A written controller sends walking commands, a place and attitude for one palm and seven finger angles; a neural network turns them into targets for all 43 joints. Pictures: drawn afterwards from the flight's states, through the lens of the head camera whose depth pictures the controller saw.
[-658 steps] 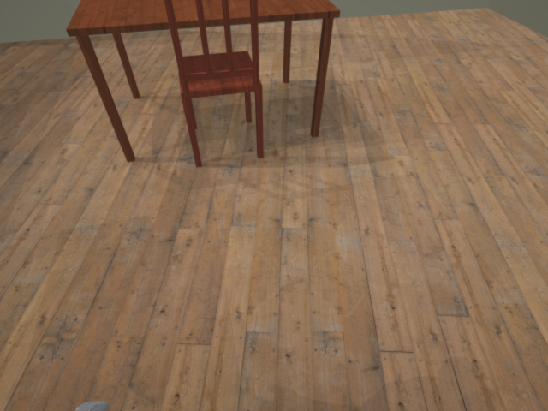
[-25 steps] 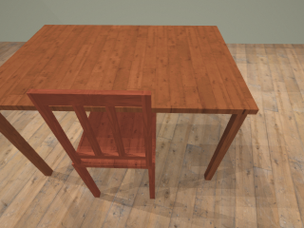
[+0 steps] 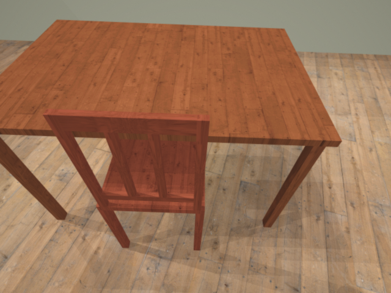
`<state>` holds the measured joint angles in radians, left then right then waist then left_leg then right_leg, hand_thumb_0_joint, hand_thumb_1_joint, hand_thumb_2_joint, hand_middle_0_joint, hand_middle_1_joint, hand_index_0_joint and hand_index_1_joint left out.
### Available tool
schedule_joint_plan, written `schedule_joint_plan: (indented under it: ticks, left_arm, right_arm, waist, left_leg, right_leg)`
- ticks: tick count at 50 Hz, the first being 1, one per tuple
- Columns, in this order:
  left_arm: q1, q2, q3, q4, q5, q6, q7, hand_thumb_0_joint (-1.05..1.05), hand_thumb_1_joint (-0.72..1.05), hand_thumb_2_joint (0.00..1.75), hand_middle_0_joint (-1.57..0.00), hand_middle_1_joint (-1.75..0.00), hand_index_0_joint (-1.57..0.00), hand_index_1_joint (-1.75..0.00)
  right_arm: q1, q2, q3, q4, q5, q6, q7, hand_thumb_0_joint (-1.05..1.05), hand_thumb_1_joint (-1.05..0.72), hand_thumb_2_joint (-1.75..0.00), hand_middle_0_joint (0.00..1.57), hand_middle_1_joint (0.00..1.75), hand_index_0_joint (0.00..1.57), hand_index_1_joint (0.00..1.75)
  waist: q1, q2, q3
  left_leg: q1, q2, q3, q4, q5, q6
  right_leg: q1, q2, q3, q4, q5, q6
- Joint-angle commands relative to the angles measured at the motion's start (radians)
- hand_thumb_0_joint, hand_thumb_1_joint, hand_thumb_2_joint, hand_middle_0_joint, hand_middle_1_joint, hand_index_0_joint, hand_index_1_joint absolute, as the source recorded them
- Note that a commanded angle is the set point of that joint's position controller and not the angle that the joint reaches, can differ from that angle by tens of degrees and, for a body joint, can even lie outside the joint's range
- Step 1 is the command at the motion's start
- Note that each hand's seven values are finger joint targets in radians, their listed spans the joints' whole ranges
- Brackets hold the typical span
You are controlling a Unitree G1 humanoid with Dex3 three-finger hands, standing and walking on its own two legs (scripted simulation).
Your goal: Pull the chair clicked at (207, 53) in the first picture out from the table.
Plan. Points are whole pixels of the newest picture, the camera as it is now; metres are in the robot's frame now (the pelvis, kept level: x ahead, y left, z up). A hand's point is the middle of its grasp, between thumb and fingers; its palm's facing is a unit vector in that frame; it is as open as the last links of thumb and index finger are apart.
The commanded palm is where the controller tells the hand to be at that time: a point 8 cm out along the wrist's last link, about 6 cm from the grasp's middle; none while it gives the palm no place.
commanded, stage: look again from close up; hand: left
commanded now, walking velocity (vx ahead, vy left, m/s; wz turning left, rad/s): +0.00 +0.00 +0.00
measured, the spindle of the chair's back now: (123, 167) +0.45 +0.23 -0.08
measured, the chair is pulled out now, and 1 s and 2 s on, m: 0.00 0.00 0.00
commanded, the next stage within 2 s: raise the hand toward the chair's back in 0.36 s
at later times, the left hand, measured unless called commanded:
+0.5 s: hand out of the picture +0.00 +0.18 -0.17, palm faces +0.06 -0.98 -0.18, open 7.3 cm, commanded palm +0.09 +0.22 -0.07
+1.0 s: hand out of the picture +0.13 +0.18 -0.07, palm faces +0.17 -0.98 -0.06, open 10.2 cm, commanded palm +0.13 +0.23 -0.06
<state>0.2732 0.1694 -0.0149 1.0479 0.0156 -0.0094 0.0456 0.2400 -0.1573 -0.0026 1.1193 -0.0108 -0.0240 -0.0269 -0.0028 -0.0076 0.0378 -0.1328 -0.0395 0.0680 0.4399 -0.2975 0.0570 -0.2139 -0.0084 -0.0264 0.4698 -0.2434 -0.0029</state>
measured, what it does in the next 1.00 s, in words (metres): lowers itself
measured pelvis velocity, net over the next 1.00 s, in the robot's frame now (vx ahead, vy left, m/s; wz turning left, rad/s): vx -0.04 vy -0.03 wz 0.06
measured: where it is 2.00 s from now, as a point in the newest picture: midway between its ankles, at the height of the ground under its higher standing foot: outside the picture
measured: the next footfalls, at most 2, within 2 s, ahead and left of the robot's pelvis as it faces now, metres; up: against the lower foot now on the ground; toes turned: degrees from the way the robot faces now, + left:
none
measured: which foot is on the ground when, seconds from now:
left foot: down 0.00-1.00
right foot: down 0.00-1.00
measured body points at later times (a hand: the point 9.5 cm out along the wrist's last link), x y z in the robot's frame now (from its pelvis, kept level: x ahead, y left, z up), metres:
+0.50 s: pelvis +0.00 +0.02 +0.00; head +0.01 +0.03 +0.45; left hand +0.00 +0.23 -0.16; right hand +0.00 -0.20 -0.16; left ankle -0.04 +0.08 -0.74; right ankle +0.01 -0.12 -0.74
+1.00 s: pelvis -0.04 -0.03 -0.10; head +0.02 -0.01 +0.35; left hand +0.12 +0.23 -0.07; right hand +0.22 -0.25 -0.13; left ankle -0.04 +0.08 -0.74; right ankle +0.01 -0.10 -0.74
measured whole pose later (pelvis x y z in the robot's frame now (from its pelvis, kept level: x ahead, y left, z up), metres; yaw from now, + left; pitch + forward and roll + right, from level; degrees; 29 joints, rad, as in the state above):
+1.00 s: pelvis -0.04 -0.03 -0.10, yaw +3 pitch +16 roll -1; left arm 0.52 0.20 0.15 0.02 -0.23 -0.50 -0.21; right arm 0.13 -0.25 -0.03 0.44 0.01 -0.22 -0.02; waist 0.04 -0.02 -0.17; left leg -0.91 -0.01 -0.01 1.23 -0.59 0.02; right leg -0.94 0.01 -0.14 1.18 -0.51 -0.09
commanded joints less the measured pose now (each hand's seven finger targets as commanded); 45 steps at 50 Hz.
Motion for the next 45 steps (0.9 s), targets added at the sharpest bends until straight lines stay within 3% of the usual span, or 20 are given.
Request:
schedule_joint_plan:
  ticks: [1,7,22,23,24,25,26,27,28,29,31,32,33,34,36,37,38,40,42,45]
  left_arm:
    - [0.066,0.09,0.012,-0.03,-0.004,-0.019,0.011,0.0,0.9,0.9,-0.2,-0.3,-0.2,-0.3]
    - [0.085,0.087,0.009,-0.014,-0.004,-0.018,0.011,0.0,0.9,0.9,-0.2,-0.3,-0.2,-0.3]
    - [0.118,0.066,0.006,0.006,-0.003,-0.013,0.014,0.0,0.9,0.9,-0.2,-0.3,-0.2,-0.3]
    - [0.148,0.079,0.012,0.06,0.012,-0.027,0.042,0.0,0.9,0.9,-0.2,-0.3,-0.2,-0.3]
    - [-0.585,0.288,0.112,-1.534,-0.187,-0.224,0.039,0.0,0.88,0.89,-0.2,-0.3,-0.2,-0.3]
    - [-0.185,0.205,0.091,-1.274,-0.102,-0.163,0.079,0.0,0.85,0.88,-0.2,-0.29,-0.2,-0.29]
    - [0.174,-0.091,-0.08,-0.921,-0.126,-0.031,0.087,0.0,0.83,0.87,-0.19,-0.29,-0.19,-0.29]
    - [0.159,-0.153,-0.115,-0.967,-0.163,-0.01,0.079,0.0,0.81,0.86,-0.19,-0.29,-0.19,-0.29]
    - [0.01,-0.07,-0.074,-1.096,-0.172,-0.071,0.067,0.0,0.78,0.85,-0.19,-0.28,-0.19,-0.28]
    - [-0.014,-0.009,-0.022,-1.112,-0.165,-0.129,0.054,0.0,0.76,0.84,-0.19,-0.28,-0.19,-0.28]
    - [0.127,-0.018,0.038,-0.963,-0.173,-0.241,-0.004,0.0,0.71,0.82,-0.18,-0.27,-0.18,-0.27]
    - [0.259,-0.029,0.068,-0.841,-0.185,-0.306,-0.049,0.0,0.69,0.81,-0.18,-0.27,-0.18,-0.27]
    - [0.308,-0.067,0.062,-0.84,-0.209,-0.39,-0.105,0.0,0.67,0.8,-0.18,-0.26,-0.18,-0.26]
    - [0.345,-0.058,0.084,-0.867,-0.228,-0.478,-0.167,0.0,0.64,0.79,-0.17,-0.26,-0.17,-0.26]
    - [0.342,0.036,0.164,-0.896,-0.242,-0.637,-0.284,0.0,0.6,0.77,-0.17,-0.25,-0.17,-0.25]
    - [0.398,0.127,0.264,-0.841,-0.224,-0.652,-0.3,0.0,0.57,0.76,-0.17,-0.25,-0.17,-0.25]
    - [0.401,0.112,0.235,-0.881,-0.226,-0.63,-0.318,0.0,0.55,0.75,-0.16,-0.25,-0.16,-0.25]
    - [0.294,0.122,0.227,-1.02,-0.254,-0.567,-0.326,0.0,0.5,0.73,-0.16,-0.24,-0.16,-0.24]
    - [0.188,0.148,0.249,-1.164,-0.28,-0.535,-0.293,0.0,0.46,0.71,-0.16,-0.23,-0.16,-0.23]
    - [0.108,0.151,0.245,-1.355,-0.277,-0.576,-0.237,0.0,0.39,0.68,-0.15,-0.22,-0.15,-0.22]
  right_arm:
    - [0.052,-0.096,-0.017,-0.019,0.004,-0.016,-0.001,0.0,-0.9,-0.9,0.2,0.3,0.2,0.3]
    - [0.063,-0.094,-0.017,0.001,0.005,-0.02,-0.002,0.0,-0.9,-0.9,0.2,0.3,0.2,0.3]
    - [0.084,-0.071,-0.011,0.034,0.009,-0.02,-0.004,0.0,-0.9,-0.9,0.2,0.3,0.2,0.3]
    - [0.034,-0.117,-0.004,-0.05,0.013,-0.021,-0.004,0.0,-0.9,-0.9,0.2,0.3,0.2,0.3]
    - [0.08,-0.291,-0.035,-0.423,0.057,-0.172,-0.03,0.0,-0.9,-0.9,0.2,0.3,0.2,0.3]
    - [-0.023,-0.197,-0.003,-0.36,0.041,-0.27,-0.055,0.0,-0.9,-0.9,0.2,0.3,0.2,0.3]
    - [0.005,-0.126,-0.007,-0.307,0.055,-0.289,-0.046,0.0,-0.9,-0.9,0.2,0.3,0.2,0.3]
    - [0.036,-0.162,-0.031,-0.33,0.056,-0.301,-0.04,0.0,-0.9,-0.9,0.2,0.3,0.2,0.3]
    - [0.005,-0.209,-0.037,-0.396,0.054,-0.32,-0.029,0.0,-0.9,-0.9,0.2,0.3,0.2,0.3]
    - [-0.006,-0.229,-0.047,-0.443,0.034,-0.33,-0.026,0.0,-0.9,-0.9,0.2,0.3,0.2,0.3]
    - [-0.022,-0.233,-0.055,-0.504,0.013,-0.33,-0.016,0.0,-0.9,-0.9,0.2,0.3,0.2,0.3]
    - [-0.037,-0.227,-0.066,-0.531,0.018,-0.324,-0.002,0.0,-0.9,-0.9,0.2,0.3,0.2,0.3]
    - [-0.058,-0.218,-0.07,-0.568,0.019,-0.324,0.011,0.0,-0.9,-0.9,0.2,0.3,0.2,0.3]
    - [-0.08,-0.215,-0.081,-0.604,0.016,-0.322,0.024,0.0,-0.9,-0.9,0.2,0.3,0.2,0.3]
    - [-0.122,-0.221,-0.095,-0.665,0.01,-0.312,0.053,0.0,-0.9,-0.9,0.2,0.3,0.2,0.3]
    - [-0.117,-0.22,-0.106,-0.683,0.018,-0.298,0.061,0.0,-0.9,-0.9,0.2,0.3,0.2,0.3]
    - [-0.147,-0.22,-0.096,-0.728,0.022,-0.28,0.063,0.0,-0.9,-0.9,0.2,0.3,0.2,0.3]
    - [-0.159,-0.221,-0.089,-0.799,0.035,-0.25,0.049,0.0,-0.9,-0.9,0.2,0.3,0.2,0.3]
    - [-0.149,-0.21,-0.083,-0.827,0.039,-0.232,0.032,0.0,-0.9,-0.9,0.2,0.3,0.2,0.3]
    - [-0.074,-0.19,-0.077,-0.818,0.033,-0.226,0.011,0.0,-0.9,-0.9,0.2,0.3,0.2,0.3]
  waist:
    - [0.003,0.005,0.015]
    - [0.004,0.018,-0.012]
    - [0.008,0.003,0.038]
    - [0.016,0.012,0.018]
    - [-0.094,0.229,-0.489]
    - [-0.01,0.322,-0.458]
    - [-0.034,0.185,-0.212]
    - [-0.034,0.108,-0.117]
    - [-0.054,0.059,-0.033]
    - [-0.061,-0.021,-0.046]
    - [-0.04,-0.189,-0.041]
    - [-0.008,-0.266,-0.039]
    - [0.013,-0.308,-0.08]
    - [0.038,-0.278,-0.125]
    - [0.046,-0.095,-0.182]
    - [0.081,0.005,-0.214]
    - [0.09,0.015,-0.233]
    - [0.077,0.006,-0.302]
    - [0.059,0.037,-0.34]
    - [0.006,0.092,-0.4]
  left_leg:
    - [-0.013,0.141,-0.148,-0.088,0.255,-0.005]
    - [0.017,0.145,-0.149,-0.092,0.305,-0.003]
    - [-0.012,0.147,-0.151,-0.115,0.257,-0.001]
    - [-0.056,0.182,-0.112,0.047,0.592,-0.035]
    - [0.224,0.099,-0.182,-0.043,0.674,-0.11]
    - [0.246,0.149,-0.151,-0.072,0.75,-0.129]
    - [0.079,0.124,-0.152,-0.097,0.606,-0.14]
    - [-0.025,0.113,-0.144,-0.071,0.503,-0.13]
    - [-0.106,0.1,-0.158,-0.02,0.346,-0.11]
    - [-0.175,0.08,-0.169,0.045,0.21,-0.1]
    - [-0.347,0.054,-0.166,0.17,0.049,-0.085]
    - [-0.428,0.041,-0.14,0.223,0.011,-0.08]
    - [-0.496,0.034,-0.122,0.284,-0.011,-0.078]
    - [-0.557,0.023,-0.098,0.339,-0.025,-0.079]
    - [-0.636,-0.001,-0.072,0.442,-0.036,-0.087]
    - [-0.66,-0.005,-0.057,0.468,-0.012,-0.087]
    - [-0.695,-0.011,-0.042,0.477,-0.036,-0.077]
    - [-0.725,-0.014,-0.041,0.497,-0.069,-0.06]
    - [-0.764,-0.009,-0.051,0.54,-0.119,-0.046]
    - [-0.718,0.017,-0.083,0.592,-0.053,-0.031]
  right_leg:
    - [-0.014,-0.097,0.098,-0.069,0.156,-0.028]
    - [-0.002,-0.095,0.091,-0.064,0.17,-0.025]
    - [-0.025,-0.094,0.089,-0.073,0.131,-0.02]
    - [-0.004,-0.114,0.077,-0.019,0.376,-0.012]
    - [0.021,-0.007,-0.009,0.077,0.249,-0.01]
    - [-0.072,0.0,-0.006,0.185,-0.017,-0.035]
    - [-0.176,-0.009,-0.035,0.21,-0.099,-0.016]
    - [-0.196,-0.01,-0.047,0.194,-0.096,-0.011]
    - [-0.218,-0.009,-0.053,0.159,-0.08,-0.015]
    - [-0.238,0.002,-0.066,0.126,-0.08,-0.022]
    - [-0.335,0.006,-0.079,0.155,-0.115,-0.027]
    - [-0.364,0.009,-0.076,0.184,-0.163,-0.031]
    - [-0.403,0.009,-0.077,0.25,-0.189,-0.031]
    - [-0.419,0.009,-0.061,0.305,-0.19,-0.034]
    - [-0.455,0.002,-0.032,0.402,-0.159,-0.051]
    - [-0.441,0.0,-0.013,0.443,-0.119,-0.062]
    - [-0.444,0.0,-0.003,0.464,-0.127,-0.06]
    - [-0.439,0.003,0.021,0.483,-0.154,-0.052]
    - [-0.462,0.002,0.076,0.465,-0.243,-0.041]
    - [-0.476,0.007,0.095,0.462,-0.165,-0.033]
